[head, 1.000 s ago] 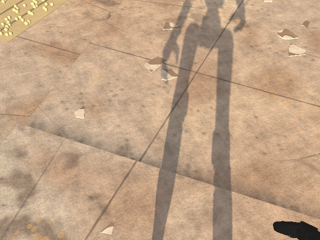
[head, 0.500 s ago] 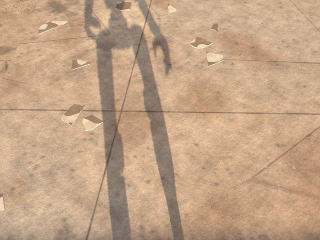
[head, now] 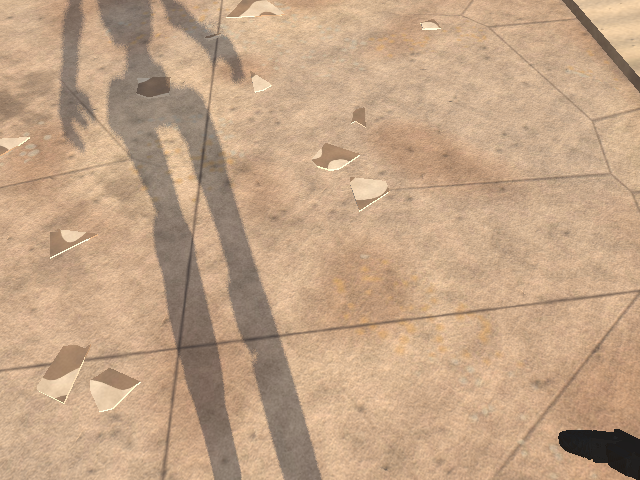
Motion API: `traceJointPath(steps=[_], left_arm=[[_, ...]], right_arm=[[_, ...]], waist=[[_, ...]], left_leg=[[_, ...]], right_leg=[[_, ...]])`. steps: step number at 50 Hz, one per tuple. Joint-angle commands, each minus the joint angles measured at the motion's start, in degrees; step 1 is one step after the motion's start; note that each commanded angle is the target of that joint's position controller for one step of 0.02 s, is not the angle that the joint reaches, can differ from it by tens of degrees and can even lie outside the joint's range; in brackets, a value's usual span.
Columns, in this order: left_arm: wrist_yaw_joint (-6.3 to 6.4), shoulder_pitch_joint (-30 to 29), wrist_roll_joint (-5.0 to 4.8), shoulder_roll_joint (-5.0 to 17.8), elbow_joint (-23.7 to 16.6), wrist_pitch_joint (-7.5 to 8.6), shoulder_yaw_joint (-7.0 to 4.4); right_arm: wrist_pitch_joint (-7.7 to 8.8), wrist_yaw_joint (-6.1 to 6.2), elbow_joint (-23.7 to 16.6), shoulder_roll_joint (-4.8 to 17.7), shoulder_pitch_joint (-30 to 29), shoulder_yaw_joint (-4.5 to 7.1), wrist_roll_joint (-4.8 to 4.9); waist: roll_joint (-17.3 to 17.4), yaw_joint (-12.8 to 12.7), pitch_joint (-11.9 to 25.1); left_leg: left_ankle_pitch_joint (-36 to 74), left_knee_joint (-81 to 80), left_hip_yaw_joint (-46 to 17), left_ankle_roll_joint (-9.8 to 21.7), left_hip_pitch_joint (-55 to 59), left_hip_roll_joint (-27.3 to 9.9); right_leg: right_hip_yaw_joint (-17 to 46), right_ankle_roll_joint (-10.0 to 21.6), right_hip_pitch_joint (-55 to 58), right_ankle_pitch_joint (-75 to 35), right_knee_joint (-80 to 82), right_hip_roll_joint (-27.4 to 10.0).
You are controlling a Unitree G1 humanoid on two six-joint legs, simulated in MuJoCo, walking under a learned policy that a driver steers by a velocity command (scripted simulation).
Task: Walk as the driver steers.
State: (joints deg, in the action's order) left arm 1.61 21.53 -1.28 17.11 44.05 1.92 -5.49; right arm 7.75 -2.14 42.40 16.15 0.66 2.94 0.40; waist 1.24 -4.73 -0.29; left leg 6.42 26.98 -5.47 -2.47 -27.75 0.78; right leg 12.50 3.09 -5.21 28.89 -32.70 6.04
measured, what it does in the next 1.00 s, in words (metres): goes down: right foot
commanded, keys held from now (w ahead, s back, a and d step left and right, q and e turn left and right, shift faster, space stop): w+e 0.44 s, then w+q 0.56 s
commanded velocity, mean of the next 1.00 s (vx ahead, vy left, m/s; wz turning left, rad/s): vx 0.50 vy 0.00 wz -0.18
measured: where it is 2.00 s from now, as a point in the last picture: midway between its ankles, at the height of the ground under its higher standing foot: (364, 252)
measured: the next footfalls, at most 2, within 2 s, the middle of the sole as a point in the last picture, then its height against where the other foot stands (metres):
right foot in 0.52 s outside the picture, level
left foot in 1.02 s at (346, 367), level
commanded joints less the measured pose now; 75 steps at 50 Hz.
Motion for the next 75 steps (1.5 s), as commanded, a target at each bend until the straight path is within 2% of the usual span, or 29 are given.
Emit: traceJointPath(steps=[1, 3, 4, 7, 11, 17, 21, 23, 25, 26, 27, 28, 29, 31, 35, 42, 47, 49, 51, 52, 53, 54, 55, 56, 58, 65, 70, 73, 75], left_arm=[[-0.24, 4.46, -1.66, 4.88, -2.96, -0.44, -1.41], [-0.17, 2.97, -0.73, 4.75, -6.3, 0.12, -0.08], [-0.1, 1.06, -0.24, 5.61, -6.96, 0.12, 0.21], [-0.35, -8.85, 0.22, 5.16, -9.67, 0.79, -0.17], [-1.29, -11.66, -0.51, 0.77, -11.67, 0.17, 0.44], [-3.54, -17.59, 0.05, 0.29, -12.03, 2.38, 0.36], [-5.24, -22.11, 0.3, 1.05, -14.36, 2.33, 0.05], [-5.17, -19.51, 1.02, 2.6, -14.33, 2.12, -0.8], [-4.14, -6.14, 1.92, 4.17, -10.52, 2.04, -2.28], [-3.02, 3.09, 3.1, 6.47, -8.51, 1.91, -2.67], [-2.41, 3.18, 3.39, 10.33, -9.6, 2.1, -1.84], [-2.35, 5.85, 1.95, 9.5, -8.76, 1.6, -2.27], [-2.44, 3.55, 1.18, 8.31, -8.09, 1.45, -1.94], [-2.74, -6.26, 1.11, 4.69, -8.24, 1.8, -0.26], [-2.96, -10.8, 2.2, 4.53, -5.81, 4.28, -0.24], [-1.54, -7.16, 1.63, 5.93, -0.97, 4.5, -0.74], [-1.3, -3.57, 0.27, 7.93, 1.96, 2.79, -1.6], [-0.93, -4.82, -0.12, 9.44, 1.98, 1.89, -2.01], [-0.28, -5.54, 0.36, 8.13, 1.26, 1.08, -1.31], [-0.29, -2.25, 1.97, 4.46, -1.27, 1.78, 0.18], [-1.01, -2.45, 2.32, 1.44, -2.5, 3.75, 1.65], [-1.89, -7.27, 0.03, 6.19, -3.1, 5.37, 0.57], [-2.14, -10.5, -0.9, 6.39, -4.02, 6.23, 0.71], [-1.73, -11.4, 0.24, 6.06, -3.9, 6.47, 0.71], [-1.32, -10.54, 1.81, 6.67, -3.44, 5.31, -0.02], [-1.57, -18.99, 1.97, 2.36, -6.22, 3.98, 1.46], [-2.74, -24.63, 0.83, 4.17, -8.25, 5.05, 1.26], [-2.99, -20.92, 0.73, 6.19, -7.57, 5.9, 0.41], [-2.35, -9.19, 1.95, 9.36, -5.27, 6.45, -1.07]], right_arm=[[1.75, 0.14, -2.92, 9.01, 1.51, 3.48, -1.14], [1.02, 0.33, -0.5, 9.18, 17.97, 3.93, -0.41], [0.23, 0.28, 0.02, 8.37, 19.85, 3.47, 0.15], [-0.63, 1.17, -0.32, 6.37, 13.05, 2.78, -1.07], [0.51, 1.03, 2.05, 5.41, 13.6, 2.76, -0.38], [0.39, 2.35, 3.59, 5.87, 12.37, 2.58, 0.16], [-0.42, 2.73, 5.35, 9.19, 15.72, 3.5, 1.62], [-1.03, 2.64, 5.75, 10.33, 17.39, 3.98, 1.89], [-1.53, 2.26, 5.61, 10.22, 16.57, 3.66, 1.91], [-1.45, 2.09, 3.65, 8.12, 13.55, 2.69, 1.33], [-0.92, 1.05, 3.68, 1.74, 24.68, 0.26, -0.87], [-0.65, 0.57, 5.5, 7.14, 27.21, 0.93, 1.9], [-0.64, 0.62, 3.67, 8.89, 21.43, 1.62, 3.59], [-2.17, 1.68, 3.14, 8.62, 15.81, 1.7, 1.57], [-4.94, 2.49, 3.86, 4.49, 17.76, 1.0, 0.76], [-4.17, 1.12, 1.31, 2.13, 7.46, 0.15, 0.64], [-4.88, -0.32, -2.81, 3.18, 1.7, 0.23, 0.56], [-5.12, -0.77, -3.58, 4.51, 3.9, 0.91, 0.39], [-5.22, -0.38, 0.18, 9.68, 19.06, 4.03, 0.7], [-5.55, 0.73, 0.8, 17.58, 25.87, 6.41, 1.06], [-5.1, 0.44, -0.75, 18.29, 24.74, 5.79, 1.38], [-4.63, 0.18, -1.14, 13.88, 24.93, 4.35, 0.75], [-4.28, 0.3, -1.32, 11.37, 22.87, 3.7, 0.49], [-4.25, 0.39, -2.07, 9.9, 19.06, 3.25, 0.39], [-4.32, 0.84, -4.3, 7.49, 13.78, 2.39, -0.47], [-4.34, 2.89, -3.75, 9.89, 16.47, 3.42, 0.82], [-5.13, 3.29, -2.2, 9.7, 20.5, 3.58, 1.28], [-5.61, 3.53, -2.5, 9.48, 19.63, 3.71, 0.96], [-5.54, 3.18, -3.92, 5.72, 18.12, 2.28, 0.43]], waist=[[1.13, 2.47, 6.01], [14.72, 10.1, 18.18], [10.58, 9.99, 15.29], [1.77, 8.84, -0.73], [3.94, 7.68, -0.82], [2.46, 8.41, -3.21], [1.4, 8.52, -4.85], [-0.21, 6.44, -2.63], [-2.93, -1.58, 3.58], [-8.17, -6.17, 7.88], [-17.11, 1.25, 16.89], [-11.3, -2.27, 23.82], [-7.09, -1.7, 17.72], [-1.43, 2.26, 7.22], [-3.74, 6.55, 1.39], [-2.74, 2.53, -1.05], [-4.05, 0.97, -3.76], [-5.2, 3.2, -2.03], [-2.62, 10.85, 6.81], [9.17, 11.29, 13.09], [14.66, 9.34, 20.04], [8.64, 12.05, 17.85], [6.16, 11.32, 11.66], [1.5, 8.99, 6.95], [2.66, 5.24, 4.12], [2.98, 6.7, 1.28], [4.24, 8.6, 0.24], [6.27, 6.12, 0.91], [3.75, 0.16, 9.29]], left_leg=[[-5.91, -4.81, -3.06, 4.94, 21.37, -2.87], [-15.1, -4.18, -27.67, 13.44, 47.71, -19.09], [-22.14, -5.23, -31.0, 13.61, 45.44, -21.47], [-12.68, -11.91, -18.03, 11.53, 26.01, -17.55], [0.5, -15.48, -7.98, 12.08, 24.78, -16.22], [-0.33, -18.69, 7.37, 9.45, 20.36, -10.82], [1.13, -17.43, 9.33, 8.31, 25.03, -13.38], [14.18, -10.0, 10.4, 8.01, 27.53, -13.89], [25.82, 7.72, 12.64, 7.41, 22.76, -11.41], [-0.98, 29.2, 12.49, 5.61, 7.63, -6.77], [-45.98, 48.26, 5.59, 4.6, -8.67, -1.34], [-45.26, 53.87, -2.73, 4.49, -12.25, -0.96], [-38.8, 51.32, -1.32, 4.28, -17.01, -3.97], [-30.09, 45.07, 0.62, 2.06, -14.29, -7.91], [-22.86, 37.37, -1.01, -0.03, -7.42, -10.34], [-2.11, 15.65, 2.13, 1.54, -7.97, -8.14], [-10.75, 10.12, 5.0, 4.79, -10.99, -6.48], [-16.96, 9.29, 8.14, 6.94, -6.45, -3.92], [-14.45, 6.09, 10.41, 10.33, 16.54, 1.65], [-16.3, 3.81, -13.24, 18.26, 36.42, -11.64], [-24.52, -7.86, -40.96, 25.85, 47.42, -19.97], [-26.79, -10.3, -37.46, 23.19, 47.22, -19.6], [-23.93, -9.48, -29.53, 21.03, 41.16, -17.54], [-18.13, -9.48, -23.28, 19.36, 32.78, -15.29], [-8.03, -11.58, -17.15, 18.33, 21.44, -12.3], [-3.46, -13.23, -8.16, 15.79, 14.01, -6.6], [-10.39, -9.67, -13.72, 14.2, 17.11, -8.26], [-8.72, -4.52, -17.97, 12.81, 20.33, -9.38], [-6.93, 10.55, -14.31, 9.61, 15.29, -4.13]], right_leg=[[6.38, 2.15, -10.03, -26.17, -8.16, -5.4], [-1.24, -2.59, -32.27, 3.81, -37.6, -0.89], [-1.9, -2.91, -36.16, 4.25, -44.91, -3.93], [-4.85, -1.61, -36.19, -5.92, -39.67, -8.79], [-7.35, -0.26, -36.4, -8.62, -30.33, -11.38], [-11.58, -0.17, -28.33, -39.01, -5.74, -8.69], [-11.8, 1.62, -24.72, -39.9, 3.11, -7.51], [-12.74, 3.62, -19.67, -34.95, 4.45, -5.4], [-14.76, 6.49, -1.34, -38.1, 8.51, -2.29], [-5.57, 10.72, 16.1, -47.41, 7.03, -10.21], [13.03, 18.43, 32.48, -68.43, -2.56, -26.1], [18.77, 23.05, 31.47, -49.48, 3.05, -29.57], [16.13, 20.12, 25.08, -33.33, 8.66, -26.57], [11.4, 15.61, 6.37, -25.6, 15.48, -23.76], [1.99, 13.68, -10.55, -22.08, 23.98, -21.71], [-14.61, 8.49, -3.62, -29.4, 25.2, -18.38], [-16.82, 6.08, 5.99, -30.3, 21.1, -22.04], [-18.71, 4.34, 7.94, -44.24, 14.45, -22.5], [-23.84, 0.37, 0.79, -55.42, -6.99, -17.94], [-25.3, -3.99, -19.82, -34.93, -29.76, -12.36], [-13.74, -5.68, -35.85, 3.99, -42.99, -2.42], [-7.06, -3.92, -42.34, 2.25, -45.98, -5.85], [-7.95, -2.48, -44.14, -2.13, -43.64, -8.26], [-8.34, -2.22, -41.74, -6.13, -38.27, -10.52], [-8.01, -2.89, -33.39, -10.37, -31.28, -12.63], [-9.79, -6.84, -28.07, -29.48, -6.41, -8.45], [-8.26, -5.83, -23.66, -32.69, 3.9, -6.08], [-8.25, -3.41, -18.77, -26.44, 6.09, -6.01], [-5.04, 1.04, 0.9, -25.58, 6.96, -11.3]])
